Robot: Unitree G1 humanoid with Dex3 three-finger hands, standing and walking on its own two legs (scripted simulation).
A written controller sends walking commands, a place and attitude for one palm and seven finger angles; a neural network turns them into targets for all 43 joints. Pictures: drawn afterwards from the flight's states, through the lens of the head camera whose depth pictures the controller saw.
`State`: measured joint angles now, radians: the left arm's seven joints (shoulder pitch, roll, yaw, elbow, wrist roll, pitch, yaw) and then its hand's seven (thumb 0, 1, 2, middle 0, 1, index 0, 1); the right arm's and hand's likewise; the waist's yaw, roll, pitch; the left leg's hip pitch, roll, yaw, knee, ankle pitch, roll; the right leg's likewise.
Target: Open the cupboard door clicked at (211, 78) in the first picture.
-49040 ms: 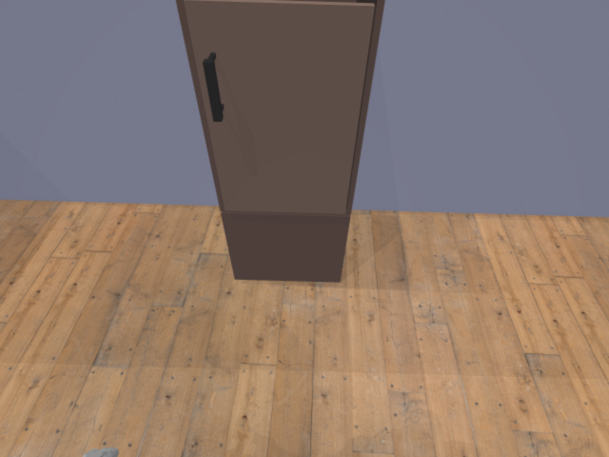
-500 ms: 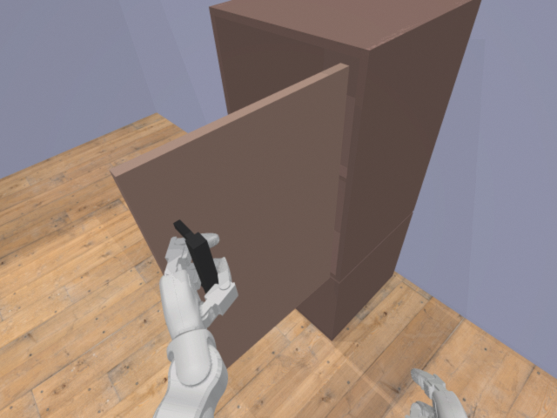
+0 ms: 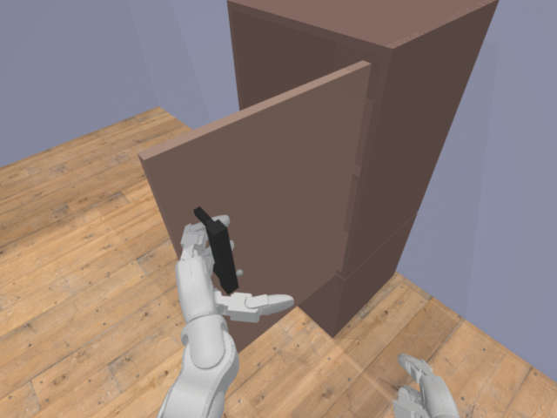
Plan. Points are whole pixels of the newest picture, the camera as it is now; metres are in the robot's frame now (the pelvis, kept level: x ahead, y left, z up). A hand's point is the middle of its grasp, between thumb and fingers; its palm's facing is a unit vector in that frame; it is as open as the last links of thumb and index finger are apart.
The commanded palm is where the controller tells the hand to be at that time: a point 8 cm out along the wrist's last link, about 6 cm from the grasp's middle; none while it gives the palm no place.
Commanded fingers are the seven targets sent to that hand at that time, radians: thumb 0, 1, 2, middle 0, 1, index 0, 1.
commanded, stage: open thumb and fingers to let go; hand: left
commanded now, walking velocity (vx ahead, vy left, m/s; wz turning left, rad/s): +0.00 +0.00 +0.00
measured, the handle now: (216, 251) +0.32 +0.12 +0.09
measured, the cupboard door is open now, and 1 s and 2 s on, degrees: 87 89 89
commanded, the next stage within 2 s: slide the hand sideways off the handle in 0.18 s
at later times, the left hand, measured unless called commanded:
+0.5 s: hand (236, 296) +0.25 +0.07 +0.10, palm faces -0.11 -0.99 -0.02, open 16.1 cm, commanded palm +0.24 +0.12 +0.09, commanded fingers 0.00 -0.50 0.30 -0.15 -0.30 -0.15 -0.30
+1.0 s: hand (215, 319) +0.22 +0.10 +0.09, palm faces -0.03 -1.00 +0.00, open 16.2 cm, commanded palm +0.19 +0.16 +0.09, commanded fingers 0.00 -0.50 0.30 -0.15 -0.30 -0.15 -0.30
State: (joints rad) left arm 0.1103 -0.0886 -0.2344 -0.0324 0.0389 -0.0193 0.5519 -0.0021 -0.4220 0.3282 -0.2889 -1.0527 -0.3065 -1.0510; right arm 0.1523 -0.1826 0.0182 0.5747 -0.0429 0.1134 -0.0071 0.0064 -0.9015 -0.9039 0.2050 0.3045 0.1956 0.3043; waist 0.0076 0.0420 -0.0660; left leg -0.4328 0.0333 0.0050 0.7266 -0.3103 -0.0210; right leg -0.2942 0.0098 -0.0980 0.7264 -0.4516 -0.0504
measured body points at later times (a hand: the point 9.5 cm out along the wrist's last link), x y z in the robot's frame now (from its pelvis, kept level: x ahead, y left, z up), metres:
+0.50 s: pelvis -0.01 +0.02 +0.00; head -0.02 +0.00 +0.45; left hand +0.25 +0.13 +0.10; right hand +0.16 -0.20 -0.09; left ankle +0.04 +0.13 -0.71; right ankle -0.04 -0.08 -0.71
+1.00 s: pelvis +0.00 +0.00 +0.00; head +0.00 -0.02 +0.45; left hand +0.22 +0.15 +0.09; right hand +0.18 -0.22 -0.08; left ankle +0.04 +0.13 -0.71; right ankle -0.04 -0.08 -0.71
